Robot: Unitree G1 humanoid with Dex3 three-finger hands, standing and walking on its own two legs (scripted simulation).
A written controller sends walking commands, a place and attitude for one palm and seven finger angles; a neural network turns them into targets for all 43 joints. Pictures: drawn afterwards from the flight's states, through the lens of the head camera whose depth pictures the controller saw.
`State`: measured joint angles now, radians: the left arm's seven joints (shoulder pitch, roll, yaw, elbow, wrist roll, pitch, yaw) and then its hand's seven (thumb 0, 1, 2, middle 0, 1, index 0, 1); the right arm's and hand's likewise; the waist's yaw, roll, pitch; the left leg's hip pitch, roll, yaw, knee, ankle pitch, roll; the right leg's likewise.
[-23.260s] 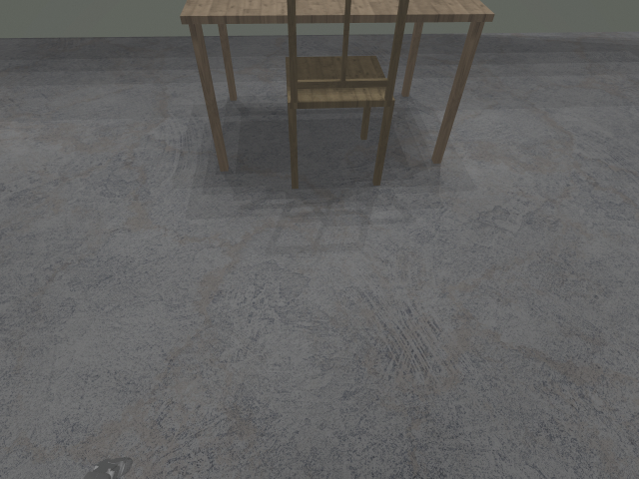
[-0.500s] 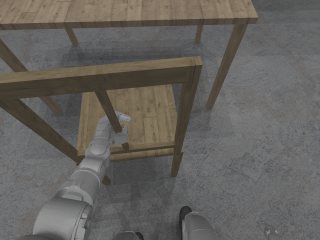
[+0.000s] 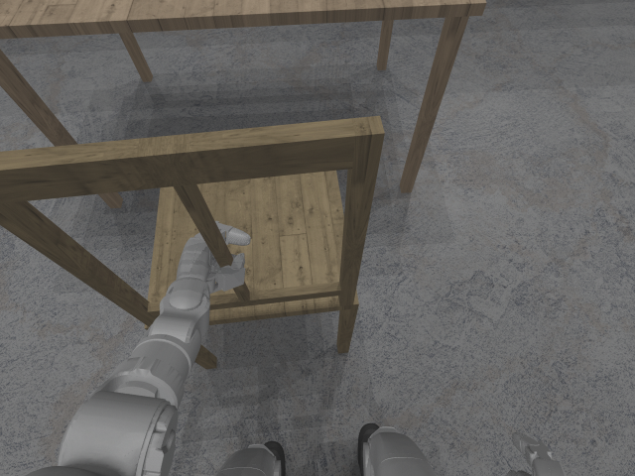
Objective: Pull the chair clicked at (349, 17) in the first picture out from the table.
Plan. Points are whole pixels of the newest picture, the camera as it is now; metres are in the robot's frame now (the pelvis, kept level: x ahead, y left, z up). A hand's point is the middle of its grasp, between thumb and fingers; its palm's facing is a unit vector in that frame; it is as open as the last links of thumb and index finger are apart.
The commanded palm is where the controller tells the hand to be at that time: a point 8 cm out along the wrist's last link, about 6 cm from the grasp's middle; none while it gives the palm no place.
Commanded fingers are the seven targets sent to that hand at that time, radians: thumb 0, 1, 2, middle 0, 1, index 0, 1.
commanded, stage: step backward, pulling the chair out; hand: left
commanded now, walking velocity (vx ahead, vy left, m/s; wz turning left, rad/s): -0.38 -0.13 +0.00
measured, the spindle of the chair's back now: (221, 253) +0.40 +0.14 -0.05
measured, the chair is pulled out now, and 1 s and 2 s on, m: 0.45 0.67 0.67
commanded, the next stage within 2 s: stop walking, hand still on the chair in 0.20 s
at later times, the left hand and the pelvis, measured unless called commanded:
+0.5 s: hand (234, 373) +0.24 +0.11 -0.06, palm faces -0.03 -0.98 -0.20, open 5.2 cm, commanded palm +0.23 +0.16 -0.04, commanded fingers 0.00 0.90 0.90 -0.50 -1.45 -0.50 -1.45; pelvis -0.09 +0.00 +0.00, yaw -1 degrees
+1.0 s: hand (227, 440) +0.16 +0.11 -0.05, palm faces -0.03 -0.98 -0.19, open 5.2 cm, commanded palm +0.15 +0.16 -0.04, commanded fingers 0.00 0.90 0.90 -0.50 -1.45 -0.50 -1.45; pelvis -0.09 -0.01 +0.01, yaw +0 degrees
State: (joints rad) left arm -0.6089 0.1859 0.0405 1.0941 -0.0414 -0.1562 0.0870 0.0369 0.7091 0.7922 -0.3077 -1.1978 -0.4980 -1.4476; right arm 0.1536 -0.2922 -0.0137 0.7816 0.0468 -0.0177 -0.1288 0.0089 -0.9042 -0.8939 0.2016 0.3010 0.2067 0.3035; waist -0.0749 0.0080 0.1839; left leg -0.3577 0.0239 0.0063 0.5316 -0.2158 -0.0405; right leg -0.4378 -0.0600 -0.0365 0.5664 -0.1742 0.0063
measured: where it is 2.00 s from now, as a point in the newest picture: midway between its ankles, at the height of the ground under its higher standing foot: outside the picture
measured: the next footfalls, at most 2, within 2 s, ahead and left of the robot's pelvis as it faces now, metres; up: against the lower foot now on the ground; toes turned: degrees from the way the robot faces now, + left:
left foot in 0.42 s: -0.10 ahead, +0.12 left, +0.00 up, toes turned +3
right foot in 0.58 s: +0.01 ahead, -0.11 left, +0.00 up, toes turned -2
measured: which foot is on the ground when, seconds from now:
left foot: down 0.00-0.20, up 0.22-0.40, down 0.42-1.00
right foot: down 0.00-0.46, up 0.48-0.56, down 0.58-1.00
